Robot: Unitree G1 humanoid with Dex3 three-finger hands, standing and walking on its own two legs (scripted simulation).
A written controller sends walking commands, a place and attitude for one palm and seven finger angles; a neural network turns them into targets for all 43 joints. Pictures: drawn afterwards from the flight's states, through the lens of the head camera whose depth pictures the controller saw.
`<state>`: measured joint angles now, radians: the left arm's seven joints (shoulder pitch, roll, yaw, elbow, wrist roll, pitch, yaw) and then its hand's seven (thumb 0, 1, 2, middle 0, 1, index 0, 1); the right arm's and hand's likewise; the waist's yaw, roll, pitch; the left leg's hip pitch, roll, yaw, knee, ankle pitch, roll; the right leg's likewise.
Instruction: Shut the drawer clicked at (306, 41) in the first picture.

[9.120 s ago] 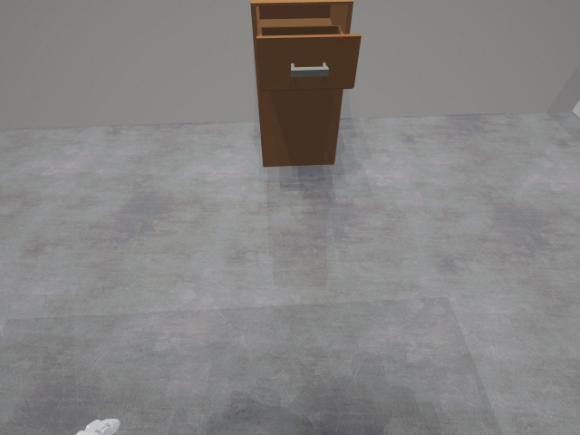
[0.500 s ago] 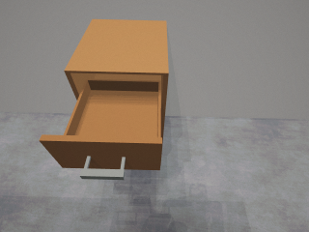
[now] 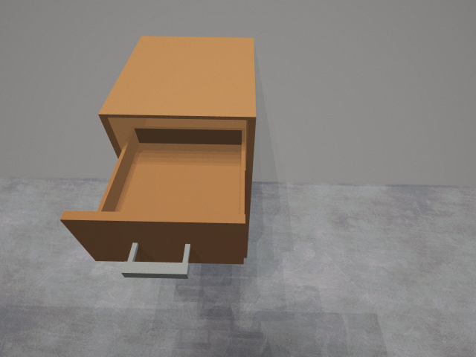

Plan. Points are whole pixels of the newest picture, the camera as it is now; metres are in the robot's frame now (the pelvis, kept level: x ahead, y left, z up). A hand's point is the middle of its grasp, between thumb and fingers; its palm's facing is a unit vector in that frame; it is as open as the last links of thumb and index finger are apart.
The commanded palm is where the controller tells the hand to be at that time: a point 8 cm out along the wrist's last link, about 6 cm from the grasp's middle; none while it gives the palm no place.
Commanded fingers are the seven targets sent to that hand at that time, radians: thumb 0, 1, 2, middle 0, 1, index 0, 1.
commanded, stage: come to a stop and stand still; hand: left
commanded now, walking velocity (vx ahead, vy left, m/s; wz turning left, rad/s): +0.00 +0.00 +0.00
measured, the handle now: (158, 259) +0.30 +0.19 -0.08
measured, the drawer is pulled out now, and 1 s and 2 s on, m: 0.30 0.30 0.30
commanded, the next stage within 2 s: look again from close up in 0.94 s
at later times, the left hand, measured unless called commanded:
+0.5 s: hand out of the picture -0.05 +0.22 -0.18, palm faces +0.02 -0.98 -0.18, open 7.3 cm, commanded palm none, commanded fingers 0.00 0.90 0.90 -0.20 -0.30 -0.20 -0.30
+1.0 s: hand out of the picture -0.07 +0.21 -0.18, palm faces +0.02 -0.99 -0.13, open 7.3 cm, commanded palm none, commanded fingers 0.00 0.90 0.90 -0.20 -0.30 -0.20 -0.30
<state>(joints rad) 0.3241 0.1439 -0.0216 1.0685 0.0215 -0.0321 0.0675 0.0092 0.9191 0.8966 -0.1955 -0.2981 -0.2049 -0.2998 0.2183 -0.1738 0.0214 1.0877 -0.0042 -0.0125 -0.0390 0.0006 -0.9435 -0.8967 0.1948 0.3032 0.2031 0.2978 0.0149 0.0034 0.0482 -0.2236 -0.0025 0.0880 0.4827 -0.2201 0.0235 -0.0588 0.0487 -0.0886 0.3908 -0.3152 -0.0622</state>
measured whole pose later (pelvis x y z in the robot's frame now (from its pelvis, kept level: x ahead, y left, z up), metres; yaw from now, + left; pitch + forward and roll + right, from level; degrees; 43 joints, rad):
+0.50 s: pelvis -0.04 +0.05 -0.01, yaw +0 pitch +0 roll -1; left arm 0.35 0.16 -0.01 1.01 0.02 0.01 0.04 0.00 0.91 0.90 -0.19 -0.30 -0.20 -0.30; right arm 0.36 -0.14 0.01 1.05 -0.02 0.02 -0.01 0.00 -0.91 -0.90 0.20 0.30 0.20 0.30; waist 0.00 -0.02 0.00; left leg -0.30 -0.06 0.07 0.48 -0.18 0.10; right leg -0.19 -0.01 -0.07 0.51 -0.31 -0.02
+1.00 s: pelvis -0.02 +0.06 +0.00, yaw +0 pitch +0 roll -1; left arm 0.38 0.13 -0.03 1.11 0.02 0.00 0.05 0.00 0.91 0.90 -0.19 -0.30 -0.20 -0.30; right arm 0.27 -0.15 0.01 1.11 0.00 -0.02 -0.03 0.01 -0.93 -0.90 0.19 0.30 0.20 0.30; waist 0.01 -0.03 0.02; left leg -0.23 -0.09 0.08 0.39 -0.17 0.12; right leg -0.12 -0.03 -0.06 0.42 -0.29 0.02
